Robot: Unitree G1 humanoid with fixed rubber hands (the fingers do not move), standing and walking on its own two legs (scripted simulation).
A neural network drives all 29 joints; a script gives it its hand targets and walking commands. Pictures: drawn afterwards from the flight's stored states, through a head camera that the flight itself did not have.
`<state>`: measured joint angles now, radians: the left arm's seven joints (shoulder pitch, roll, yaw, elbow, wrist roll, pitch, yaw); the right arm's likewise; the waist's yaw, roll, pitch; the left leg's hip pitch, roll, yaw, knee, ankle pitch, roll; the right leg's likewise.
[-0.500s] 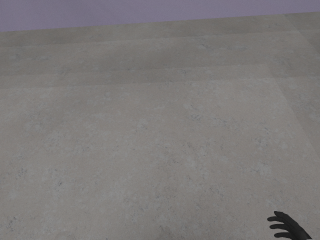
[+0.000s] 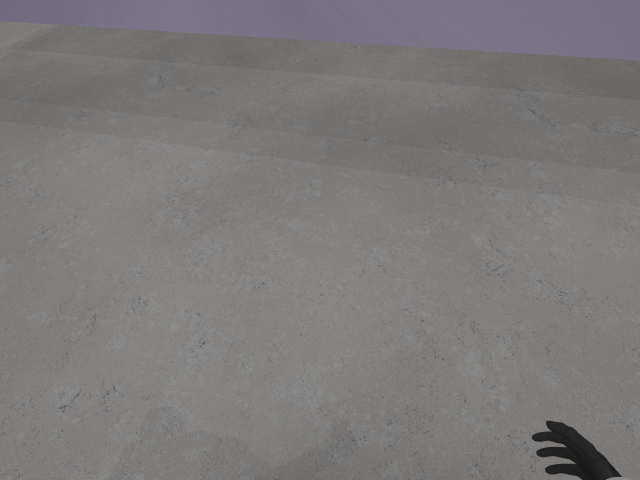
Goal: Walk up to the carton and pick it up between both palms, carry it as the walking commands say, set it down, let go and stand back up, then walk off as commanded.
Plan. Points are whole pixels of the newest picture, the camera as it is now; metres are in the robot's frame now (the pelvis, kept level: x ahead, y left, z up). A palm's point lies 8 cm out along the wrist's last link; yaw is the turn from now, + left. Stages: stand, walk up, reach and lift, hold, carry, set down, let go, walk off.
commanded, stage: walk up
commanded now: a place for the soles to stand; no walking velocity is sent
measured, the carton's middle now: out of the picture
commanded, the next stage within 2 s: none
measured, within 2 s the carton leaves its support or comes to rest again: neither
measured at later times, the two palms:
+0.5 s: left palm out of the picture +0.12 +0.45 -0.07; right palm (427, 340) +0.34 -0.14 -0.09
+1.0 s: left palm out of the picture +0.17 +0.57 -0.06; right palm (295, 243) +0.56 +0.06 -0.09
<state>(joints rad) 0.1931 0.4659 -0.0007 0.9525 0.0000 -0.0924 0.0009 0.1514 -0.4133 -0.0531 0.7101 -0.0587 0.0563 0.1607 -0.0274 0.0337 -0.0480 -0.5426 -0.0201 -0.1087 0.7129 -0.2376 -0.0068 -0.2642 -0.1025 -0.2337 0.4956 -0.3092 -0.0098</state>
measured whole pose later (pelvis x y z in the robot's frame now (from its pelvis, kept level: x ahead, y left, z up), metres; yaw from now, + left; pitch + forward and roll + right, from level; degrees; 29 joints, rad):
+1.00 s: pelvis +0.27 +0.23 +0.00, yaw +31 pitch +5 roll +1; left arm 0.24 0.47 0.00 0.92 0.00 -0.11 0.01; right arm 0.12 -0.40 -0.06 0.71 -0.05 0.05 0.15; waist -0.01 0.05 -0.06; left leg -0.52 -0.06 -0.14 0.74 -0.25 0.00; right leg -0.18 -0.10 -0.21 0.44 -0.35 0.00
